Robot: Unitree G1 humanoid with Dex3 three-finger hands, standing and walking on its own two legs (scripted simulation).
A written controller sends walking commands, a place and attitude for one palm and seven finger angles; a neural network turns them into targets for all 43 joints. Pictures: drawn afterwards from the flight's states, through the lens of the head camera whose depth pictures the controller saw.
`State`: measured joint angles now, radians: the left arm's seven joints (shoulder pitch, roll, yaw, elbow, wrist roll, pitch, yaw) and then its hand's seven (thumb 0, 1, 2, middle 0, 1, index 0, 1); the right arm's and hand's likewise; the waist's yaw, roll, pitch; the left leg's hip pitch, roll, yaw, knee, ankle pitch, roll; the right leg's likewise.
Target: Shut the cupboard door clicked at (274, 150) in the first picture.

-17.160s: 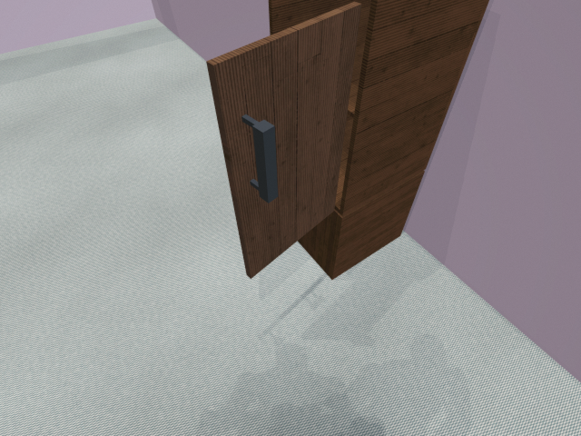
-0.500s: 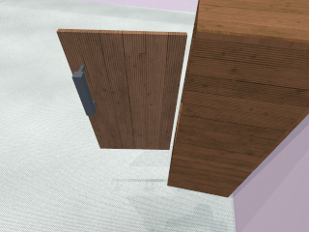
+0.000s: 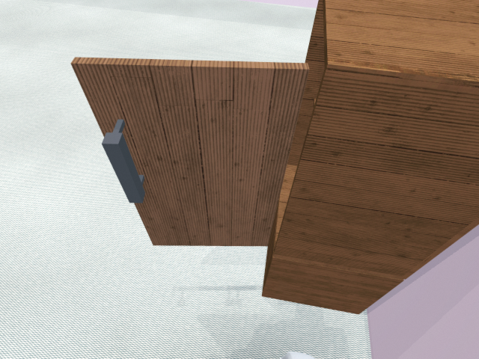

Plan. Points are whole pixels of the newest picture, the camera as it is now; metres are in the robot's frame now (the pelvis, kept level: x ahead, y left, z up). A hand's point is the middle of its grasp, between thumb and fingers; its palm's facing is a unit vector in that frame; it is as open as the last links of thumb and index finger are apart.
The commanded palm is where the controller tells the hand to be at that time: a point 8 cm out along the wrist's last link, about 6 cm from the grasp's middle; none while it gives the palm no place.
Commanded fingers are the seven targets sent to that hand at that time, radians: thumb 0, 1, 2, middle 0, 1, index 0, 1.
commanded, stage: come to a stop and stand still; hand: left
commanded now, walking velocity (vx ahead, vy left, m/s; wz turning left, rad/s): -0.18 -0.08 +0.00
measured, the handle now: (129, 163) +0.44 +0.23 +0.06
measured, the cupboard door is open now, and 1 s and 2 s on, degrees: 100 100 100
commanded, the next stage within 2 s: look again from close up in 1.56 s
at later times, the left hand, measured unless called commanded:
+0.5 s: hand out of the picture +0.06 +0.21 -0.19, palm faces +0.03 -0.98 -0.22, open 7.3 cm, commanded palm none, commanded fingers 0.00 0.90 0.90 -0.20 -0.30 -0.20 -0.30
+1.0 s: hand out of the picture +0.01 +0.20 -0.17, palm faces +0.00 -0.97 -0.25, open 7.4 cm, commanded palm none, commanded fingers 0.00 0.90 0.90 -0.20 -0.30 -0.20 -0.30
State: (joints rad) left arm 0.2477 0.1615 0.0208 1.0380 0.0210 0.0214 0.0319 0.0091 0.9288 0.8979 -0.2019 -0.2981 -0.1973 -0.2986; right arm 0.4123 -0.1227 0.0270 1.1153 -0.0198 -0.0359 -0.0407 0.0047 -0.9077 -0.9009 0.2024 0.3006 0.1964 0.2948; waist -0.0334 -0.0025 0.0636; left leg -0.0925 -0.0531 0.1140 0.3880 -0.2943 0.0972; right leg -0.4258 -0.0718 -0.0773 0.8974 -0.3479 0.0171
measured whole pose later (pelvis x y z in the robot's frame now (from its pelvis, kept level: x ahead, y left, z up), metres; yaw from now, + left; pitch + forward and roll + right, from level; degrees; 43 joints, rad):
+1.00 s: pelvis +0.02 +0.02 +0.00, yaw +1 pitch -1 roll +1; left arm 0.30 0.18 -0.02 1.08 0.02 0.00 0.02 0.00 0.91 0.90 -0.20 -0.30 -0.20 -0.30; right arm 0.26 -0.22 0.00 1.03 -0.01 -0.01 -0.01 0.01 -0.91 -0.90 0.20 0.30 0.20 0.29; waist 0.01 0.03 0.06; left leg -0.16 -0.03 0.09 0.46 -0.28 0.03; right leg -0.28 -0.06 0.08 0.52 -0.22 0.06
